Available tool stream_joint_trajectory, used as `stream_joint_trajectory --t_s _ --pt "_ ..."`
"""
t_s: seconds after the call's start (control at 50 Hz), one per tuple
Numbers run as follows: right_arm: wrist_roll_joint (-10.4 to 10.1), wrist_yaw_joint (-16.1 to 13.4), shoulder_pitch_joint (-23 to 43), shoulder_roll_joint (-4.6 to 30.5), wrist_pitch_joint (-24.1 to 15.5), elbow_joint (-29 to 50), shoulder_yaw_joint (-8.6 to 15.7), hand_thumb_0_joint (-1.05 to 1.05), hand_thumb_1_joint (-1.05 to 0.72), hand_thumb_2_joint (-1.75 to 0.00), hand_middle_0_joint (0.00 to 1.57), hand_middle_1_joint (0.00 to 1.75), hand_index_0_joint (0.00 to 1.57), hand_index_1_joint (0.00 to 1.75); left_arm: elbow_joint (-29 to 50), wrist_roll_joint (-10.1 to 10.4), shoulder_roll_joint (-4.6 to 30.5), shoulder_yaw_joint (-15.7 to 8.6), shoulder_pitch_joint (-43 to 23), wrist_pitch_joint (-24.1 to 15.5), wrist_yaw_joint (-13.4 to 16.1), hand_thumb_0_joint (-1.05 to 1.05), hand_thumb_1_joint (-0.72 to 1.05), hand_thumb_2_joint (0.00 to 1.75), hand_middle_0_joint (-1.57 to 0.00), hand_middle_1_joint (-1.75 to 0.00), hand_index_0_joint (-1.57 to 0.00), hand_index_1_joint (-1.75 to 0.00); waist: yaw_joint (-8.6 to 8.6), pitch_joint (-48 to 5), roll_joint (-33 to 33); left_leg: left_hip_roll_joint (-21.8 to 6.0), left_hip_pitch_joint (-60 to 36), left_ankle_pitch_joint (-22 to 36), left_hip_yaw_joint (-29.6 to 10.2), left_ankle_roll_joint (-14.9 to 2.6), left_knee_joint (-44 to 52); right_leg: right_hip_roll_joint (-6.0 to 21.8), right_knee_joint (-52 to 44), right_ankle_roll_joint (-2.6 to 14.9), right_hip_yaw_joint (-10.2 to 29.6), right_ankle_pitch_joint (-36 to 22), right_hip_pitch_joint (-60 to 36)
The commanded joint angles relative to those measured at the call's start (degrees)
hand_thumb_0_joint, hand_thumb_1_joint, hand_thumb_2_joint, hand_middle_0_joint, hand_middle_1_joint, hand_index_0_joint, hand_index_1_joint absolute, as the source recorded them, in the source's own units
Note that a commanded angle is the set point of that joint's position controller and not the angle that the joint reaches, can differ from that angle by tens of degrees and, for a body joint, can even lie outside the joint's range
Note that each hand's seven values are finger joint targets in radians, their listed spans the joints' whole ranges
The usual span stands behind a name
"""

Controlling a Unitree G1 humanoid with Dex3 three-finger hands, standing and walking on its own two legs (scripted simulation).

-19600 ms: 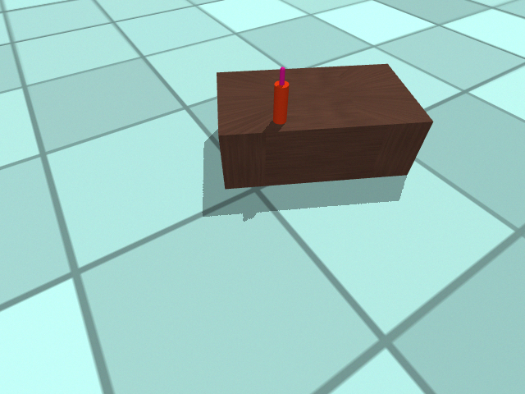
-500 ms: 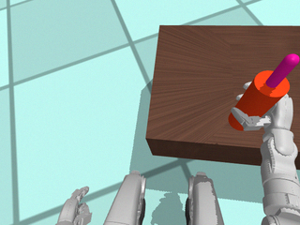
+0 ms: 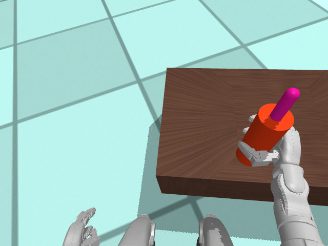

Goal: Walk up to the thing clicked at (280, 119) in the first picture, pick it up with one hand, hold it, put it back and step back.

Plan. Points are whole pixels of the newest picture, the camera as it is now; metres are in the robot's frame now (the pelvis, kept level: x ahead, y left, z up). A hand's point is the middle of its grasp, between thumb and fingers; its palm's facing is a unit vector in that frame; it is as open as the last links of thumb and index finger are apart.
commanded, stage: lift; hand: right
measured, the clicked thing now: (265, 130) +0.37 -0.19 +0.06
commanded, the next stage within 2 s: hold in 0.64 s
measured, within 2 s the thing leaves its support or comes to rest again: neither
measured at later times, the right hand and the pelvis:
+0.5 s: hand (257, 136) +0.35 -0.17 +0.06, palm faces +0.12 +0.99 -0.01, open 8.9 cm; pelvis +0.01 +0.00 +0.03, yaw +0 degrees
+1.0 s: hand (261, 132) +0.35 -0.17 +0.08, palm faces +0.13 +0.99 -0.01, open 8.9 cm; pelvis +0.02 +0.00 +0.05, yaw +0 degrees
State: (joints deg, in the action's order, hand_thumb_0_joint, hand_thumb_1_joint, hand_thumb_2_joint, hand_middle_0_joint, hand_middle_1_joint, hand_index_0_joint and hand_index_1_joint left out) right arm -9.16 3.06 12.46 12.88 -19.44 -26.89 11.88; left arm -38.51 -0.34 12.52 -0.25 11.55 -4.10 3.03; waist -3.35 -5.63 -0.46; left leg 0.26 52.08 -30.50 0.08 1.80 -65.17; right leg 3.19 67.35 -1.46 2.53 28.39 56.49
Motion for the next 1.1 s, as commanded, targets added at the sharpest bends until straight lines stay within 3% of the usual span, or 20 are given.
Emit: stream_joint_trajectory --t_s 0.0,0.06,0.16,0.28,0.32,0.38,0.42,0.48,0.5,0.56,0.6,0.66,0.72,0.8,0.9,0.92,0.98,1.0,1.02,1.08 --pt "-2.06 -0.61 21.98 9.62 -8.71 21.31 3.37 0.00 -0.35 -1.36 1.35 1.48 1.38 1.48 4.89 -0.22 8.60 -3.66 2.69 -1.94 0.79 0.00 0.90 0.89 -0.19 -0.30 -0.19 -0.29 0.19 -25.86 -6.13 1.16 -10.38 19.69 1.84 -2.51 10.00 -1.21 -11.62 1.39 -1.10 -17.50 -24.54" --pt "-2.01 -0.55 18.76 8.23 -8.73 20.28 2.54 0.00 -0.34 -1.34 1.34 1.46 1.37 1.46 4.63 -0.35 8.46 -3.79 3.40 -1.80 0.84 0.00 0.90 0.89 -0.19 -0.30 -0.19 -0.29 0.00 -26.28 -5.23 1.14 -12.88 23.32 1.74 -2.29 10.97 -1.30 -12.05 1.43 -1.24 -21.98 -26.88" --pt "-2.21 -1.00 20.55 8.64 -9.17 21.67 2.73 0.00 -0.33 -1.33 1.31 1.44 1.34 1.44 5.30 0.00 7.40 -2.95 1.71 -1.82 1.04 0.00 0.91 0.89 -0.19 -0.30 -0.19 -0.29 0.19 -22.57 -4.41 1.01 -15.11 20.18 1.01 -2.17 14.50 -1.54 -14.50 1.99 -2.13 -16.44 -25.99" --pt "-2.03 -1.38 19.35 7.40 -9.17 21.80 1.76 0.00 -0.35 -1.32 1.30 1.42 1.33 1.42 5.23 0.07 7.00 -2.81 1.57 -2.15 1.29 0.00 0.91 0.89 -0.19 -0.30 -0.19 -0.29 0.54 -21.00 -2.65 0.70 -18.29 20.88 0.43 -1.78 16.91 -1.80 -15.94 2.16 -2.77 -16.19 -26.94" --pt "-1.90 -1.92 17.05 8.13 -9.04 21.05 2.82 0.00 -0.33 -1.32 1.30 1.43 1.33 1.43 5.38 0.19 6.80 -2.69 1.69 -2.09 1.31 0.00 0.91 0.89 -0.19 -0.30 -0.19 -0.29 1.40 -22.26 -2.34 0.65 -19.70 22.24 0.48 -1.81 17.06 -1.82 -16.42 2.12 -2.77 -17.82 -28.22" --pt "-1.84 -1.94 18.07 7.01 -8.91 21.83 1.39 0.00 -0.34 -1.31 1.29 1.42 1.32 1.42 4.80 0.14 7.18 -2.94 2.02 -1.98 1.33 0.00 0.92 0.89 -0.19 -0.30 -0.19 -0.29 0.51 -20.99 -2.74 0.80 -18.95 22.54 0.62 -1.83 17.61 -1.63 -17.32 2.05 -2.59 -18.40 -29.56" --pt "-1.66 -2.33 17.74 7.64 -8.91 22.44 2.00 0.00 -0.34 -1.31 1.29 1.41 1.32 1.41 5.09 0.09 6.99 -2.86 1.53 -2.00 1.36 0.00 0.91 0.89 -0.19 -0.30 -0.20 -0.29 1.26 -20.69 -3.95 0.69 -19.72 21.41 0.61 -1.98 18.16 -1.68 -18.27 1.83 -2.66 -17.67 -29.93" --pt "-1.65 -2.49 18.86 6.73 -9.04 23.76 0.99 0.00 -0.34 -1.31 1.29 1.41 1.32 1.41 5.27 0.18 6.59 -2.65 1.03 -2.18 1.44 0.00 0.91 0.89 -0.19 -0.30 -0.19 -0.29 0.77 -19.87 -2.92 0.77 -20.12 20.78 0.67 -1.84 19.01 -1.56 -19.05 1.97 -2.67 -16.64 -30.72" --pt "-1.57 -2.77 17.66 7.57 -9.16 24.65 1.60 0.00 -0.34 -1.31 1.29 1.41 1.32 1.41 5.61 0.22 6.39 -2.38 0.41 -2.05 1.46 0.00 0.91 0.89 -0.19 -0.30 -0.19 -0.30 1.66 -20.59 -4.50 0.57 -21.38 22.38 0.39 -1.89 19.08 -1.74 -18.99 1.78 -2.92 -18.34 -31.56" --pt "-1.44 -2.84 15.42 6.17 -8.63 23.87 0.37 0.00 -0.35 -1.32 1.30 1.43 1.33 1.43 4.74 0.14 6.71 -2.94 1.80 -1.90 1.58 0.00 0.90 0.89 -0.19 -0.30 -0.19 -0.30 1.22 -20.89 -3.10 0.48 -22.67 25.79 0.58 -1.66 19.03 -1.72 -19.00 1.86 -2.89 -21.78 -32.52" --pt "-1.57 -2.97 18.35 6.16 -8.77 25.94 -0.05 0.00 -0.34 -1.32 1.29 1.42 1.32 1.42 5.33 0.20 6.35 -2.44 0.91 -1.86 1.57 0.00 0.90 0.89 -0.19 -0.30 -0.20 -0.30 1.17 -19.90 -4.97 0.53 -21.91 25.02 0.58 -1.83 19.42 -1.56 -19.67 1.63 -2.83 -21.69 -33.52" --pt "-1.44 -3.12 14.81 5.44 -8.03 22.09 0.07 0.00 -0.34 -1.32 1.29 1.42 1.32 1.42 4.11 0.19 7.10 -3.32 1.84 -1.81 1.66 0.00 0.91 0.89 -0.19 -0.30 -0.20 -0.30 0.88 -19.36 -2.42 0.59 -22.70 25.22 0.82 -1.69 19.98 -1.54 -20.24 1.79 -2.69 -21.94 -33.26" --pt "-1.18 -3.24 17.07 6.69 -8.50 25.83 0.18 0.00 -0.33 -1.33 1.30 1.43 1.33 1.43 4.87 0.26 6.80 -3.07 1.74 -1.68 1.52 0.00 0.90 0.90 -0.19 -0.30 -0.20 -0.30 1.59 -20.85 -4.06 0.57 -23.82 26.40 0.99 -1.83 20.19 -1.43 -20.97 1.43 -2.59 -24.20 -35.58" --pt "-1.26 -3.24 14.64 4.54 -7.80 22.16 -0.94 0.00 -0.29 -1.28 1.27 1.39 1.29 1.39 4.38 0.28 6.95 -3.32 1.74 -1.49 1.45 0.00 0.90 0.90 -0.20 -0.31 -0.20 -0.30 0.83 -18.30 -1.81 0.47 -24.47 26.99 0.87 -1.58 21.13 -1.57 -21.20 1.73 -2.81 -23.91 -35.00" --pt "-0.89 -3.66 15.59 4.68 -7.99 25.45 -1.78 0.00 -0.29 -1.31 1.28 1.41 1.31 1.41 4.75 0.22 6.45 -2.91 1.68 -1.33 1.05 0.00 0.90 0.90 -0.20 -0.31 -0.20 -0.30 1.41 -19.42 -4.44 0.59 -24.57 28.12 1.15 -1.87 21.04 -1.34 -22.04 1.18 -2.55 -27.64 -37.31" --pt "-0.88 -3.59 13.02 4.00 -7.48 21.67 -1.70 0.00 -0.30 -1.31 1.28 1.41 1.31 1.41 4.10 0.25 7.48 -3.75 2.09 -1.31 1.14 0.00 0.90 0.90 -0.20 -0.31 -0.20 -0.31 1.22 -18.40 -2.46 0.62 -24.37 27.71 1.33 -1.74 21.23 -1.19 -21.99 1.17 -2.42 -27.56 -37.27" --pt "-0.74 -3.81 15.04 4.26 -7.94 23.81 -1.81 0.00 -0.28 -1.30 1.28 1.40 1.31 1.40 4.67 0.06 7.30 -3.71 1.67 -1.26 0.91 0.00 0.90 0.90 -0.20 -0.31 -0.20 -0.31 1.32 -18.80 -3.62 0.56 -24.97 27.17 1.25 -1.71 21.87 -1.29 -22.37 1.22 -2.48 -26.09 -37.44" --pt "-0.74 -4.02 17.77 5.46 -8.44 28.70 -1.44 0.00 -0.29 -1.30 1.28 1.40 1.31 1.40 5.37 0.22 5.86 -2.58 1.51 -1.29 0.90 0.00 0.90 0.90 -0.20 -0.31 -0.21 -0.31 1.88 -20.14 -4.41 0.36 -26.44 28.71 0.98 -1.76 21.88 -1.48 -22.31 1.30 -2.76 -27.19 -38.43" --pt "-0.66 -4.17 14.01 5.12 -7.67 23.11 -0.76 0.00 -0.29 -1.30 1.27 1.40 1.30 1.40 4.59 0.16 7.20 -3.61 1.80 -1.25 1.06 0.00 0.90 0.90 -0.20 -0.31 -0.21 -0.31 1.40 -18.36 -2.60 0.57 -25.50 27.30 1.09 -1.72 22.19 -1.50 -22.67 1.39 -2.68 -25.93 -37.14" --pt "-0.96 -4.46 16.30 4.46 -8.01 25.84 -1.66 0.00 -0.27 -1.31 1.27 1.41 1.31 1.41 5.20 0.21 7.08 -3.51 0.90 -1.39 0.80 0.00 0.90 0.90 -0.20 -0.31 -0.21 -0.31 1.62 -16.79 -3.18 0.70 -24.91 24.81 1.31 -1.77 22.67 -1.27 -23.70 1.20 -2.50 -22.94 -36.66"
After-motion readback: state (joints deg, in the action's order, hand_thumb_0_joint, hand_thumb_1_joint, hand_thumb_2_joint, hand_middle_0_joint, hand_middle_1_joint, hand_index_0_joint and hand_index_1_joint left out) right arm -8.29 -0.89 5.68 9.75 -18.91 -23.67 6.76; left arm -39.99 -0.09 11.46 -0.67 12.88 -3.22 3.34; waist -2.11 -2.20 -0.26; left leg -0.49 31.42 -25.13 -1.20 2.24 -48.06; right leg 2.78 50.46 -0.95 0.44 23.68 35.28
